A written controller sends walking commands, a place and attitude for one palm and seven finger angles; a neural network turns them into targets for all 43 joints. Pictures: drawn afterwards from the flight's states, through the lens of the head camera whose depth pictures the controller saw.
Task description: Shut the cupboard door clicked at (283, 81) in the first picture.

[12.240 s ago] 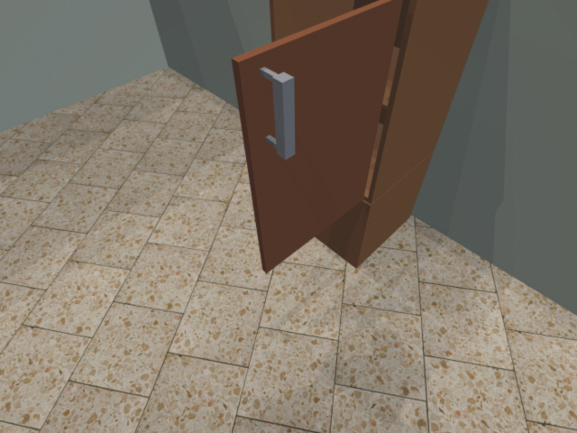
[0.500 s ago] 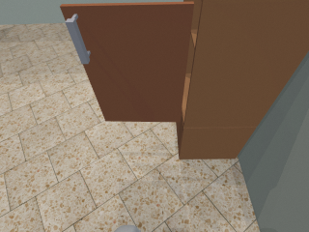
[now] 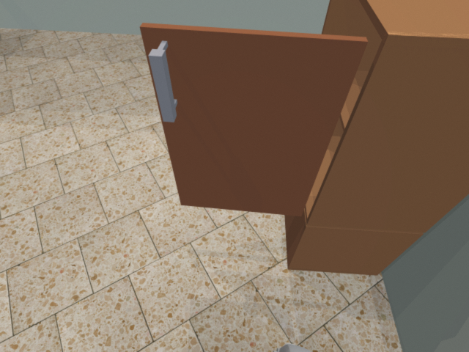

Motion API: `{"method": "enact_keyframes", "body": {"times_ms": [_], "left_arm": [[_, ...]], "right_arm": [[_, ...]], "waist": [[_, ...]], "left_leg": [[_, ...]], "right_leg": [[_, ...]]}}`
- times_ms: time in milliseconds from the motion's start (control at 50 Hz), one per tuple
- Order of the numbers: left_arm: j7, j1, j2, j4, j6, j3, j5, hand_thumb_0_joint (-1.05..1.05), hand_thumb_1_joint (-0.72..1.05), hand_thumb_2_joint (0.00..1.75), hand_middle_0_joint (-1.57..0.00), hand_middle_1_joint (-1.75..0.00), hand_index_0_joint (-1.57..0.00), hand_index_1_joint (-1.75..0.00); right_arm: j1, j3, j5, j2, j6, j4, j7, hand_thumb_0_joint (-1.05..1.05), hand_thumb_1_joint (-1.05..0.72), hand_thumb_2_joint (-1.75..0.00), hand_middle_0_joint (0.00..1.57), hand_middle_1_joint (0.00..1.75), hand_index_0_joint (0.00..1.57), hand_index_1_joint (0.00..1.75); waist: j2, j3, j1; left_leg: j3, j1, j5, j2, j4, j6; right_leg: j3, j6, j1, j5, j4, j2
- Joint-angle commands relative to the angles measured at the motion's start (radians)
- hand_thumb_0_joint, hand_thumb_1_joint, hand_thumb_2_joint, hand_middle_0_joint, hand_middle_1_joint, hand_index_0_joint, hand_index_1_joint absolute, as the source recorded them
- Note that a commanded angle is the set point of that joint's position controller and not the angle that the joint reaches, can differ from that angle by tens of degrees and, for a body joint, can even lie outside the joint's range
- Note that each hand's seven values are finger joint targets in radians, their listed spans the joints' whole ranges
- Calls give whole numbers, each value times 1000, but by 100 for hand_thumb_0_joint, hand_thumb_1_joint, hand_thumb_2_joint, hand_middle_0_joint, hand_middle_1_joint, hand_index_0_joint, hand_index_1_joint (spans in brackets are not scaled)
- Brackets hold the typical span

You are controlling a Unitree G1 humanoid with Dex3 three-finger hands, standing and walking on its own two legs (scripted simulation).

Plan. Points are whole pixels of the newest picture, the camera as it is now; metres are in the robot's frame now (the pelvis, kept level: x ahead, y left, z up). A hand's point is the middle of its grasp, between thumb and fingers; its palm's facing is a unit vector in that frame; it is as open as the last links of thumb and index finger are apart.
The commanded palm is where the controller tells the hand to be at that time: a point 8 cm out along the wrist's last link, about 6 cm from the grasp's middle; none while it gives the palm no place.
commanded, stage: take the last steps up to it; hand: left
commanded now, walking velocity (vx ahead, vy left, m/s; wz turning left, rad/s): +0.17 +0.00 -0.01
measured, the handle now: (166, 82) +0.57 +0.18 +0.15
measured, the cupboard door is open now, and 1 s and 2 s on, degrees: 88 88 88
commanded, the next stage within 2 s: come to a stop and stand still in 0.06 s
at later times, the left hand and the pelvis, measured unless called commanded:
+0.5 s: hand (143, 346) +0.16 +0.20 -0.19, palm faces +0.06 -0.98 -0.20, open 7.2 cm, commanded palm none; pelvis +0.10 +0.01 -0.01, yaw +0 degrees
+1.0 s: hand out of the picture +0.11 +0.16 -0.18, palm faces +0.02 -0.98 -0.22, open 7.3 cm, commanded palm none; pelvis +0.09 -0.02 -0.01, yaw +0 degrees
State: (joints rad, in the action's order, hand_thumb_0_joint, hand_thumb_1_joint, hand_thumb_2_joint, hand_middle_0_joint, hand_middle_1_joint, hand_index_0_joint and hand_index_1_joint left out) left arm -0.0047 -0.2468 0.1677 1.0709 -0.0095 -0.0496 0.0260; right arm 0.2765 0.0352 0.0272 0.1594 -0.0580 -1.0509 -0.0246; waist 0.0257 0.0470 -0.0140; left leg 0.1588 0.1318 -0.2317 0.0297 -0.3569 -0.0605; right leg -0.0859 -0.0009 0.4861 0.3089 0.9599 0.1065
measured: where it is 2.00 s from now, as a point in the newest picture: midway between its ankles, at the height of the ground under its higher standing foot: outside the picture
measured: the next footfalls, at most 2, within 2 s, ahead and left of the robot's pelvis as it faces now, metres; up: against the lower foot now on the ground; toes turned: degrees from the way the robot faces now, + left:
right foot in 0.16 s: +0.15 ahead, -0.12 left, +0.00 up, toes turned -7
left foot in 0.46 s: +0.17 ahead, +0.12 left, +0.00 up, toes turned +3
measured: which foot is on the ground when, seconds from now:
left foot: down 0.00-0.18, up 0.20-0.44, down 0.46-1.00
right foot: up 0.00-0.14, down 0.16-0.48, up 0.50-0.82, down 0.84-1.00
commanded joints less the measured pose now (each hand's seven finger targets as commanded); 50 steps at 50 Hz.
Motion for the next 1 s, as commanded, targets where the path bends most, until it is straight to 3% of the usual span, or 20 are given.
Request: {"method": "enact_keyframes", "body": {"times_ms": [0, 100, 120, 140, 160, 200, 280, 400, 440, 480, 520, 620, 700, 760, 780, 800, 820, 840, 880, 980], "left_arm": [[-3, 31, 15, -71, -11, -1, -2, 0, 90, 90, -20, -30, -20, -30], [0, -29, 51, -60, -19, -14, -1, 0, 90, 90, -20, -30, -20, -30], [4, -100, 95, -37, -27, -26, 1, 0, 90, 90, -20, -30, -20, -30], [13, -168, 161, -17, -35, -37, 1, 0, 90, 90, -20, -30, -20, -30], [20, -211, 203, -16, -33, -38, -10, 0, 90, 90, -20, -30, -20, -30], [35, -73, 141, -40, -45, -15, -14, 0, 90, 90, -20, -30, -20, -30], [47, 18, 130, -58, -33, -12, -11, 0, 90, 90, -20, -30, -20, -30], [49, 43, 146, -61, 4, -30, -13, 0, 90, 90, -20, -30, -20, -30], [44, 4, 83, -80, 22, -18, -17, 0, 90, 90, -20, -30, -20, -30], [47, 19, 66, -88, 45, -14, -17, 0, 90, 90, -20, -30, -20, -30], [42, 12, 70, -78, 49, -20, -14, 0, 90, 90, -20, -30, -20, -30], [34, 6, 67, -83, 53, -20, -14, 0, 90, 90, -20, -30, -20, -30], [25, 11, 56, -96, 52, -14, -11, 0, 90, 90, -20, -30, -20, -30], [24, -64, 52, -69, 36, -12, -12, 0, 90, 90, -20, -30, -20, -30], [28, -95, 75, -63, 29, -14, -8, 0, 90, 90, -20, -30, -20, -30], [33, -81, 125, -60, 23, -18, -2, 0, 90, 90, -20, -30, -20, -30], [33, -30, 166, -70, 19, -15, -6, 0, 90, 90, -20, -30, -20, -30], [32, -6, 156, -71, 18, -8, -8, 0, 90, 90, -20, -30, -20, -30], [38, 2, 121, -47, -5, 4, -14, 0, 90, 90, -20, -30, -20, -30], [41, -38, 93, -9, 0, 15, -22, 0, 90, 90, -20, -30, -20, -30]], "right_arm": [[93, 18, 2, 120, -5, -9, 1, 0, -90, -90, 20, 30, 20, 30], [83, 12, -1, 113, 12, -32, 1, 0, -90, -90, 20, 30, 20, 30], [78, 9, -7, 93, 12, -34, 5, 0, -90, -90, 20, 30, 20, 30], [92, 5, -13, 57, 15, -17, 11, 0, -90, -90, 20, 30, 20, 30], [88, 7, -14, 65, 23, -3, 11, 0, -90, -90, 20, 30, 20, 30], [62, 7, -21, 57, 42, -20, 0, 0, -90, -90, 20, 30, 20, 30], [91, 1, -30, 7, 78, -48, -2, 0, -90, -90, 20, 30, 20, 30], [91, 22, -17, 40, 89, -22, 1, 0, -90, -90, 20, 30, 20, 30], [59, 34, -8, 112, 73, 5, -3, 0, -90, -90, 20, 30, 20, 30], [13, 40, 0, 156, 69, 35, -17, 0, -90, -90, 20, 30, 20, 30], [-23, 33, 3, 149, 64, 52, -31, 0, -90, -90, 20, 30, 20, 30], [-27, 41, -1, 172, 65, 59, -33, 0, -90, -90, 20, 30, 20, 30], [-16, 56, 3, 196, 70, 51, -27, 0, -90, -90, 20, 30, 20, 30], [-36, 54, -6, 188, 69, 44, -20, 0, -90, -90, 20, 30, 20, 30], [-48, 53, -14, 165, 69, 48, -16, 0, -90, -90, 20, 30, 20, 30], [-53, 46, -21, 118, 73, 56, -11, 0, -90, -90, 20, 30, 20, 30], [-67, 31, -21, 78, 79, 60, 0, 0, -90, -90, 20, 30, 20, 30], [-94, 24, -14, 58, 81, 63, 7, 0, -90, -90, 20, 30, 20, 30], [-58, 18, -7, 71, 76, 27, 3, 0, -90, -90, 20, 30, 20, 30], [-17, 14, -13, 83, 67, -43, -3, 0, -90, -90, 20, 30, 20, 30]], "waist": [[-102, 28, 15], [-63, 21, -31], [14, 5, -62], [180, 7, -75], [211, -2, -77], [163, -19, -19], [78, -104, 18], [113, -63, 36], [-125, -68, 12], [-255, -27, 29], [-215, -34, 18], [-158, -100, 34], [-178, -111, 54], [-147, -121, 21], [-81, -116, 7], [59, -72, 23], [137, -22, 37], [35, 7, 39], [173, -19, 43], [-26, 8, 31]], "left_leg": [[-183, 6, 221, -295, 164, -127], [-148, 103, 98, -231, 5, -61], [-100, 196, 14, -163, -122, -19], [-29, 367, -158, -46, -301, 34], [-30, 403, -399, -18, -511, 62], [-161, 323, -323, -84, -585, 77], [-126, 206, -231, -67, -451, 108], [-89, 65, 63, -60, -116, 106], [-294, 37, 410, -264, -38, 1], [-405, 151, 409, -372, 78, -122], [-374, 133, 455, -363, 45, -143], [-315, -2, 443, -341, 21, -129], [-331, -18, 352, -348, 25, -118], [-283, 44, 289, -284, -32, -62], [-242, 90, 197, -232, -78, -14], [-161, 181, 30, -143, -139, 50], [-110, 169, -91, -73, -158, 87], [-121, 115, -64, -62, -165, 86], [-128, 100, 60, -80, -146, 82], [-159, 25, 189, -130, -86, 67]], "right_leg": [[13, 2, -35, -24, -181, 1], [-18, 20, -312, -100, -433, -54], [63, 43, -451, -106, -496, -9], [308, 124, -562, -122, -607, 173], [473, 232, -543, -219, -710, 333], [358, 229, -404, -537, -688, 291], [136, 192, -366, -848, -592, 205], [100, 108, -258, -540, -494, 147], [13, 7, -162, -152, -386, 5], [28, -12, -167, 238, -131, -73], [109, -1, -124, 246, 21, -65], [92, -21, -88, 199, -22, -73], [57, -16, -146, 205, -190, -73], [25, -6, -308, 2, -495, -87], [69, 4, -371, -94, -629, -55], [212, 54, -371, -112, -691, 72], [260, 110, -260, -56, -720, 169], [230, 116, -194, -97, -703, 163], [171, 89, -262, -350, -626, 96], [122, 36, -247, -169, -629, 29]]}}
